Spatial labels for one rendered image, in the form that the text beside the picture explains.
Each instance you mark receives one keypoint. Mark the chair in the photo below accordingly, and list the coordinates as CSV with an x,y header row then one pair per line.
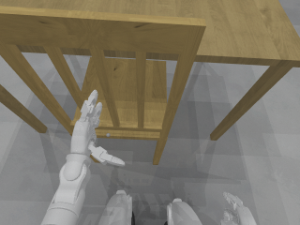
x,y
133,92

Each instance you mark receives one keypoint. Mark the robot left hand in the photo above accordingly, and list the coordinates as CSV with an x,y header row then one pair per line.
x,y
84,132

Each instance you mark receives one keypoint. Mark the table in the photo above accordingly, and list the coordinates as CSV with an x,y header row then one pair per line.
x,y
241,32

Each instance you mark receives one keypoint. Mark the robot shin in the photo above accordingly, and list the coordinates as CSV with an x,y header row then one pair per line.
x,y
128,222
177,200

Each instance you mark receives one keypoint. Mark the robot left shin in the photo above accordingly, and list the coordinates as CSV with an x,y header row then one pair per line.
x,y
128,222

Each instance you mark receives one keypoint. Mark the robot right shin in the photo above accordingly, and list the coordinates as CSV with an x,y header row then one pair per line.
x,y
177,200

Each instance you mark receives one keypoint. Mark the robot right hand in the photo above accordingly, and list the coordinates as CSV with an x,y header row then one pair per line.
x,y
242,215

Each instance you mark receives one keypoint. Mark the robot left forearm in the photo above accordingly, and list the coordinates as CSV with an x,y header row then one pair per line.
x,y
67,202

